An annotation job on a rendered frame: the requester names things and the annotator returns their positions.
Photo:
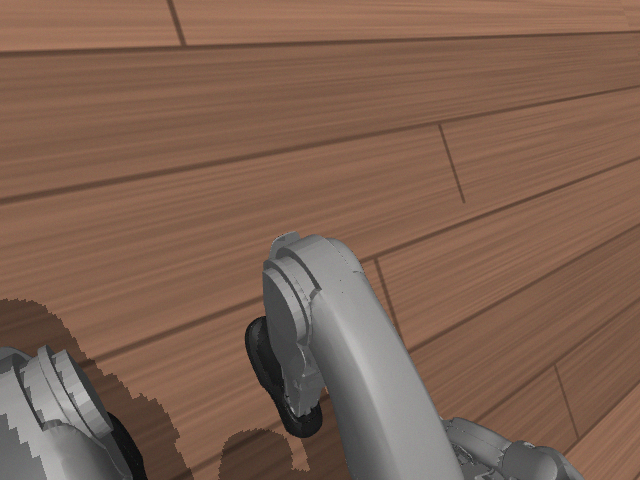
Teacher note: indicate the right robot arm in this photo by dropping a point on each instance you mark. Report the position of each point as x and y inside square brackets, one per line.
[523, 461]

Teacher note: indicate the right robot foot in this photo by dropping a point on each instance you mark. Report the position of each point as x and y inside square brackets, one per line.
[269, 374]

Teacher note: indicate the right robot hand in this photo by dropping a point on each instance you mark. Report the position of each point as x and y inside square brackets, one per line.
[479, 450]

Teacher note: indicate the left robot foot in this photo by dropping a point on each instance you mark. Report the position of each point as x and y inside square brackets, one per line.
[128, 449]

